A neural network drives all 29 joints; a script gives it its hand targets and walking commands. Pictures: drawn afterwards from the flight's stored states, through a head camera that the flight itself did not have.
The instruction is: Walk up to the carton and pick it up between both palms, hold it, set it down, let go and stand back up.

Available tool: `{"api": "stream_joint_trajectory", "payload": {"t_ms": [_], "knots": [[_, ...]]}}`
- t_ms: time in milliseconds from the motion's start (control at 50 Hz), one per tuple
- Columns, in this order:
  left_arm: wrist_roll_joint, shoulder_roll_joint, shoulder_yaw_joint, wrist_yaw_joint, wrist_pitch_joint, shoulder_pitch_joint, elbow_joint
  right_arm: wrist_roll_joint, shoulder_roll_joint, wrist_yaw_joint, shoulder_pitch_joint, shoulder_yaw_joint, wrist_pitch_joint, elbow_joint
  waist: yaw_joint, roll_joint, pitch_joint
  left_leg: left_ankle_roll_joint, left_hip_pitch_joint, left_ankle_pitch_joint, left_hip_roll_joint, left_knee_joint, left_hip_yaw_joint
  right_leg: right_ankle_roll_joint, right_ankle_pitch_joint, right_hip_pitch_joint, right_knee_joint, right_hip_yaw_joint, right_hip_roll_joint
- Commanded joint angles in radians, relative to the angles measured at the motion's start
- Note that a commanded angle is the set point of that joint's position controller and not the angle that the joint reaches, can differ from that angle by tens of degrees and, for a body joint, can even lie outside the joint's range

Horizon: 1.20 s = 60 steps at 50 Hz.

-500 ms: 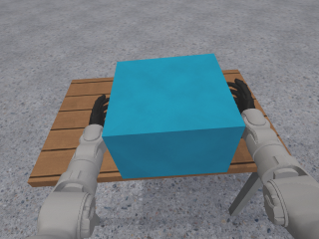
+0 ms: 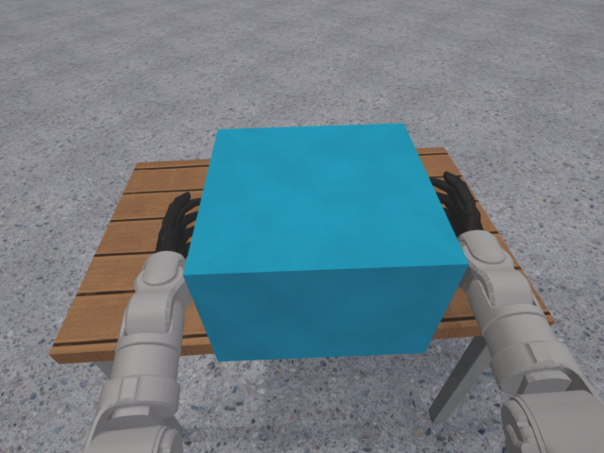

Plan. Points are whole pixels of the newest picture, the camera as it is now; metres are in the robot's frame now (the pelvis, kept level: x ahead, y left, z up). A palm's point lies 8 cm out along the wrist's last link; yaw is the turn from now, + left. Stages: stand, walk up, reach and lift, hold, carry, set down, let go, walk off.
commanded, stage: reach and lift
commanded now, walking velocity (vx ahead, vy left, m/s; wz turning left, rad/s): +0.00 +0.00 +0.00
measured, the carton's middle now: (316, 235) +0.42 -0.02 +0.08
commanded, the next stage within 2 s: hold in 0.98 s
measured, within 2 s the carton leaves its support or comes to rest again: neither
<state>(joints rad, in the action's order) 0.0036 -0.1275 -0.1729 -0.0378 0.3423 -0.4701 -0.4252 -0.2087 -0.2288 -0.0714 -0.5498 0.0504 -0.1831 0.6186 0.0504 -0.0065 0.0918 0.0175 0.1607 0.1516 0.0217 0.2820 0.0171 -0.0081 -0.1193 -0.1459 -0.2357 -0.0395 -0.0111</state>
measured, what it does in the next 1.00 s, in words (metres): stands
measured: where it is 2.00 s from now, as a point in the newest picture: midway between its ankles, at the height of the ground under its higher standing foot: outside the picture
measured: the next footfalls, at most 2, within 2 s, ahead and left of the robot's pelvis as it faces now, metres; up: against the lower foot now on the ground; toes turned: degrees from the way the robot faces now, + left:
none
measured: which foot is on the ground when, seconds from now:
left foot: down 0.00-1.00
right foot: down 0.00-1.00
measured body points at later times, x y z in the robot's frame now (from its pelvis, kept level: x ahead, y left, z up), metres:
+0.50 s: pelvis +0.00 +0.00 +0.00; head -0.03 +0.01 +0.45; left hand +0.37 +0.19 +0.13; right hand +0.36 -0.21 +0.13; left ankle +0.00 +0.13 -0.75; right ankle +0.00 -0.12 -0.75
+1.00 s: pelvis -0.01 +0.00 +0.00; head -0.03 +0.01 +0.45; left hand +0.36 +0.19 +0.14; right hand +0.36 -0.20 +0.14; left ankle +0.00 +0.13 -0.75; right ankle +0.00 -0.12 -0.75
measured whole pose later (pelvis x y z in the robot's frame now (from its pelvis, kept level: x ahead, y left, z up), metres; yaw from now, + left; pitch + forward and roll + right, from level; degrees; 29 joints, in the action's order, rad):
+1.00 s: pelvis -0.01 +0.00 +0.00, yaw +0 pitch +0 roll +0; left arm 0.07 -0.11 -0.24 0.03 0.56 -0.42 -0.16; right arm -0.21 -0.20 -0.10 -0.52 0.06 -0.35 0.43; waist 0.05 -0.01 0.06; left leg 0.02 0.13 0.15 0.02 0.29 0.03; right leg -0.01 -0.12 -0.11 -0.24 -0.02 -0.01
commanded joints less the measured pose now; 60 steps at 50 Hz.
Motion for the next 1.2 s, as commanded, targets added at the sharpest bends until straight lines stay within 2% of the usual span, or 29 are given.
{"api": "stream_joint_trajectory", "payload": {"t_ms": [0,80,140,260,320,380,420,460,520,560,640,680,800,860,900,1020,1100,1140,1180], "knots": [[-0.037,0.583,0.404,0.162,-0.043,-0.676,0.293,-0.031,0.631,0.135,-0.604,-0.346,0.029,-0.313,-0.009,-0.013,0.365,0.008,-0.134,-0.209,-0.064,-0.010,0.001,-0.013,0.215,0.149,-0.009,0.011,0.054],[-0.044,0.587,0.428,0.179,-0.013,-0.622,0.380,-0.073,0.638,0.115,-0.595,-0.394,0.024,-0.423,0.001,0.000,0.423,0.023,-0.172,-0.348,-0.077,0.028,0.002,-0.024,0.384,0.225,-0.030,0.018,0.061],[-0.036,0.564,0.429,0.196,0.017,-0.583,0.435,-0.076,0.626,0.100,-0.548,-0.403,0.000,-0.458,0.010,0.001,0.388,0.024,-0.167,-0.339,-0.078,0.019,-0.002,-0.031,0.404,0.259,-0.029,0.020,0.063],[-0.038,0.545,0.442,0.201,0.045,-0.618,0.496,-0.066,0.623,0.103,-0.583,-0.385,-0.020,-0.531,0.013,0.016,0.352,0.018,-0.139,-0.230,-0.079,0.001,-0.009,-0.023,0.267,0.193,-0.023,0.009,0.056],[-0.066,0.559,0.483,0.185,0.042,-0.641,0.524,-0.065,0.622,0.114,-0.601,-0.386,-0.016,-0.570,0.021,0.033,0.400,0.030,-0.171,-0.245,-0.072,0.013,0.003,-0.012,0.242,0.154,-0.024,0.002,0.063],[-0.072,0.564,0.482,0.178,0.054,-0.638,0.506,-0.062,0.615,0.119,-0.614,-0.386,-0.028,-0.568,0.019,0.024,0.385,0.029,-0.173,-0.229,-0.070,0.011,0.006,-0.011,0.217,0.138,-0.020,0.003,0.063],[-0.059,0.559,0.470,0.178,0.066,-0.642,0.481,-0.049,0.600,0.127,-0.607,-0.366,-0.040,-0.522,0.015,0.033,0.361,0.029,-0.170,-0.179,-0.067,-0.005,0.006,-0.005,0.155,0.110,-0.006,0.000,0.061],[-0.058,0.560,0.455,0.180,0.075,-0.650,0.451,-0.040,0.599,0.136,-0.634,-0.350,-0.041,-0.495,0.013,0.013,0.363,0.023,-0.156,-0.152,-0.064,-0.014,0.006,-0.003,0.128,0.099,-0.004,-0.001,0.059],[-0.049,0.558,0.432,0.184,0.092,-0.629,0.428,-0.047,0.602,0.139,-0.635,-0.358,-0.046,-0.479,0.000,0.002,0.369,0.017,-0.160,-0.198,-0.067,-0.006,0.003,-0.005,0.184,0.133,-0.012,0.002,0.060],[-0.036,0.555,0.419,0.190,0.104,-0.611,0.421,-0.052,0.599,0.134,-0.624,-0.358,-0.052,-0.466,0.004,0.006,0.374,0.019,-0.168,-0.222,-0.067,-0.003,-0.003,-0.010,0.212,0.157,-0.011,0.007,0.061],[-0.043,0.549,0.438,0.193,0.117,-0.594,0.506,-0.095,0.604,0.120,-0.602,-0.400,-0.062,-0.531,0.007,0.011,0.415,0.029,-0.193,-0.354,-0.074,0.030,0.002,-0.018,0.359,0.216,-0.029,0.016,0.067],[-0.043,0.537,0.433,0.196,0.124,-0.582,0.537,-0.108,0.601,0.108,-0.579,-0.407,-0.071,-0.553,0.010,0.014,0.406,0.030,-0.181,-0.373,-0.078,0.034,0.000,-0.024,0.408,0.245,-0.036,0.019,0.066],[-0.040,0.514,0.421,0.206,0.131,-0.617,0.536,-0.094,0.598,0.105,-0.604,-0.384,-0.086,-0.573,0.009,0.022,0.355,0.023,-0.133,-0.259,-0.083,0.008,-0.012,-0.025,0.307,0.214,-0.030,0.019,0.056],[-0.045,0.526,0.433,0.200,0.131,-0.646,0.535,-0.090,0.598,0.112,-0.627,-0.377,-0.086,-0.569,0.007,0.032,0.365,0.027,-0.147,-0.248,-0.079,0.009,-0.003,-0.016,0.269,0.190,-0.027,0.016,0.060],[-0.057,0.528,0.439,0.195,0.126,-0.665,0.524,-0.089,0.608,0.117,-0.653,-0.381,-0.087,-0.570,0.003,0.018,0.389,0.023,-0.151,-0.231,-0.077,0.009,-0.004,-0.017,0.241,0.170,-0.023,0.012,0.061],[-0.074,0.547,0.451,0.180,0.137,-0.680,0.529,-0.096,0.609,0.123,-0.663,-0.386,-0.099,-0.564,0.003,0.024,0.423,0.028,-0.174,-0.257,-0.071,0.016,0.004,-0.009,0.245,0.161,-0.021,0.012,0.067],[-0.052,0.544,0.415,0.193,0.173,-0.655,0.483,-0.090,0.590,0.124,-0.659,-0.368,-0.122,-0.507,0.004,0.004,0.364,0.022,-0.153,-0.223,-0.070,-0.002,0.003,-0.008,0.207,0.162,-0.006,0.012,0.067],[-0.051,0.548,0.411,0.201,0.183,-0.661,0.484,-0.098,0.594,0.123,-0.676,-0.369,-0.127,-0.512,0.004,-0.002,0.372,0.021,-0.152,-0.226,-0.071,-0.001,0.001,-0.008,0.214,0.173,-0.009,0.013,0.066],[-0.056,0.552,0.425,0.200,0.186,-0.666,0.518,-0.113,0.598,0.121,-0.673,-0.374,-0.127,-0.532,0.010,0.016,0.399,0.026,-0.173,-0.270,-0.073,0.012,0.001,-0.008,0.254,0.189,-0.013,0.017,0.070]]}}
